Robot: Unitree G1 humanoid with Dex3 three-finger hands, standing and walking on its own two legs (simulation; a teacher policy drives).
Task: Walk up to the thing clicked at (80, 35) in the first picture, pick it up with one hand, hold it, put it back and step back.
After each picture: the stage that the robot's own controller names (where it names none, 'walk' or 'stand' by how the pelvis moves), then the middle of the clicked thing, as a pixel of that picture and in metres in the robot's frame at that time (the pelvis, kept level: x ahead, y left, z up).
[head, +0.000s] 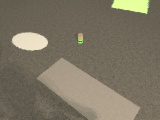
stand; (80, 38) +1.52 +0.04 -0.72
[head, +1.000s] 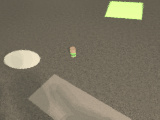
walk; (73, 52) +1.38 +0.24 -0.70
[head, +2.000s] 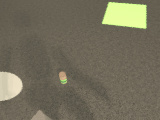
walk; (63, 77) +0.88 +0.29 -0.71
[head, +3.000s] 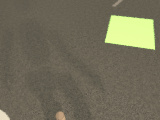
walk; (60, 118) +0.49 +0.23 -0.72
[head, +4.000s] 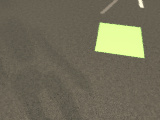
stand; out of the picture +0.37 +0.22 -0.72
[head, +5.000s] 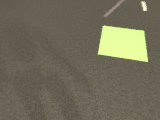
stand; out of the picture +0.35 +0.21 -0.73
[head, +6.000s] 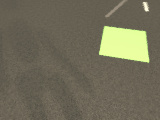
stand; out of the picture +0.36 +0.21 -0.73
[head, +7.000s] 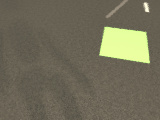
stand; out of the picture +0.35 +0.21 -0.73
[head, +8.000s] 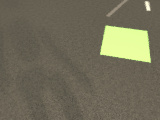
go down; out of the picture +0.35 +0.21 -0.73
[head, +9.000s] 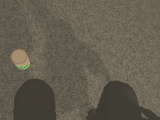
go down; (21, 60) +0.44 +0.25 -0.32
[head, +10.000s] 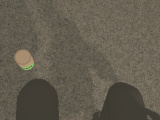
approach; (25, 60) +0.42 +0.26 -0.30
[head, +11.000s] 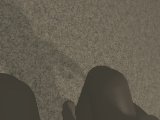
close in; out of the picture +0.40 +0.31 -0.22
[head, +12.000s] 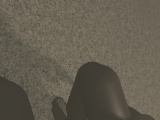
close; out of the picture +0.40 +0.31 -0.22
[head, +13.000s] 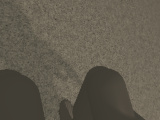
lift; out of the picture +0.37 +0.29 -0.20
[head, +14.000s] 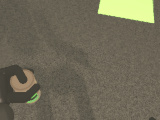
lift; (27, 87) +0.33 +0.20 +0.00
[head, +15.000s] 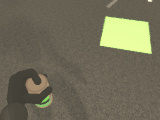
hold; (40, 91) +0.33 +0.16 +0.02
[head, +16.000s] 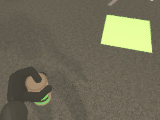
hold; (39, 89) +0.33 +0.17 +0.01
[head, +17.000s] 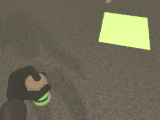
crouch; (39, 90) +0.34 +0.17 +0.00
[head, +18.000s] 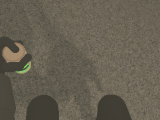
crouch; (18, 59) +0.42 +0.23 -0.09
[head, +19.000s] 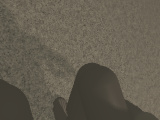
lower; out of the picture +0.40 +0.31 -0.23
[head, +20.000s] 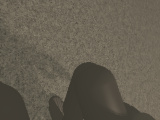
lower; out of the picture +0.40 +0.33 -0.22
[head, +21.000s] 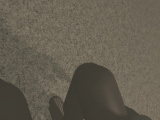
lower; out of the picture +0.40 +0.33 -0.22
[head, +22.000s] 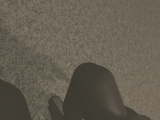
lower; out of the picture +0.40 +0.33 -0.22
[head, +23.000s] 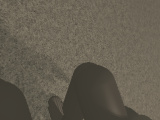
loosen; out of the picture +0.40 +0.33 -0.22
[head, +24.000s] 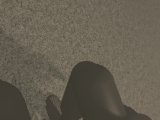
withdraw; out of the picture +0.39 +0.32 -0.22
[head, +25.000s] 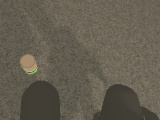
walk; (29, 64) +0.44 +0.26 -0.32
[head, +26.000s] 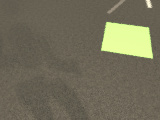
stand; out of the picture +0.37 +0.19 -0.66
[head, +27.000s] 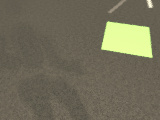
stand; out of the picture +0.40 +0.21 -0.67
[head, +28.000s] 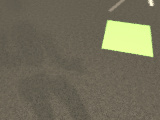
stand; out of the picture +0.39 +0.21 -0.67
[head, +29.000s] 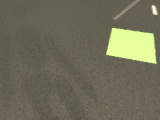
stand; out of the picture +0.42 +0.19 -0.72
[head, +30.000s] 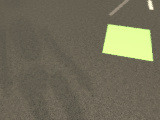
stand; out of the picture +0.36 +0.20 -0.73
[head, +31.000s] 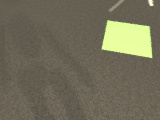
walk; out of the picture +0.37 +0.20 -0.72
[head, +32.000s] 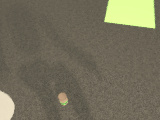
walk; (63, 99) +0.53 +0.20 -0.70
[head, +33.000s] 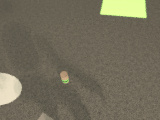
walk; (64, 77) +0.78 +0.23 -0.71
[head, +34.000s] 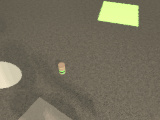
stand; (61, 68) +0.99 +0.24 -0.70
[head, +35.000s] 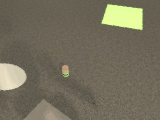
stand; (65, 71) +1.00 +0.20 -0.73
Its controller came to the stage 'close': yes
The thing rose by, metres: 0.71
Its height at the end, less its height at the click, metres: +0.00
